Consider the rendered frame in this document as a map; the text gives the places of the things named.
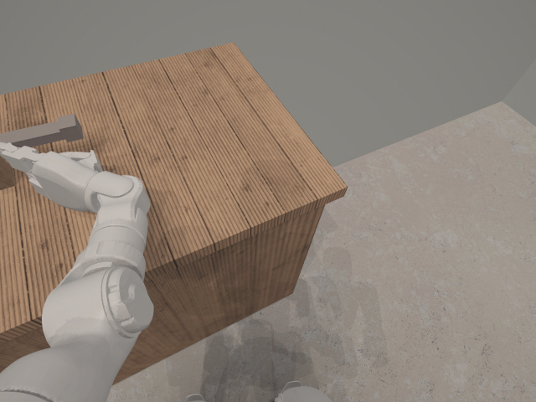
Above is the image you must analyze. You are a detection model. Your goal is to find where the robot left forearm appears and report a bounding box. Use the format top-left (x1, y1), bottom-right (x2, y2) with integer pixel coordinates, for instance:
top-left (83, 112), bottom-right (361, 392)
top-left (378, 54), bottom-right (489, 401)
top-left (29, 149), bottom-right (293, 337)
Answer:
top-left (42, 171), bottom-right (150, 346)

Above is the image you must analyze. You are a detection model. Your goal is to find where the left robot upper arm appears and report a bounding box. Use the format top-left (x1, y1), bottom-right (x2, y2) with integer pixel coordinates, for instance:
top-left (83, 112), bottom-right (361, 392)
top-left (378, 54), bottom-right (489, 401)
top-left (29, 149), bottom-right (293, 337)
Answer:
top-left (0, 266), bottom-right (154, 402)

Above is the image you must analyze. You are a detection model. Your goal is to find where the counter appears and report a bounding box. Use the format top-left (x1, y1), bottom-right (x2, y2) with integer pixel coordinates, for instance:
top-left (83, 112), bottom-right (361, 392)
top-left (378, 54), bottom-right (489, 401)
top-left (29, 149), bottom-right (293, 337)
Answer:
top-left (0, 43), bottom-right (348, 385)

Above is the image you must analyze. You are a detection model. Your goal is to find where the tap lever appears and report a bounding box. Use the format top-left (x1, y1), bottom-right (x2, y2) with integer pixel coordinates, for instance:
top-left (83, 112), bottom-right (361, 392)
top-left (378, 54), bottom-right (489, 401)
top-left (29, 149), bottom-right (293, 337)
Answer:
top-left (0, 114), bottom-right (84, 147)

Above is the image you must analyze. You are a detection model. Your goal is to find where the left robot hand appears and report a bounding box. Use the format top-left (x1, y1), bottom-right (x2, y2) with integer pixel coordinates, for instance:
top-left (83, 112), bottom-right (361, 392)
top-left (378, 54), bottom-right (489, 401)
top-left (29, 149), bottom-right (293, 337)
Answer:
top-left (0, 142), bottom-right (103, 212)

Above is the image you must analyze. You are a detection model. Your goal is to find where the right robot shin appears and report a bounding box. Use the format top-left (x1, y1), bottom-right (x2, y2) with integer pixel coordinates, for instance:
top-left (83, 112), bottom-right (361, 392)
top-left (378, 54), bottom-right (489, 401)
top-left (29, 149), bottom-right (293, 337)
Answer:
top-left (281, 381), bottom-right (301, 393)

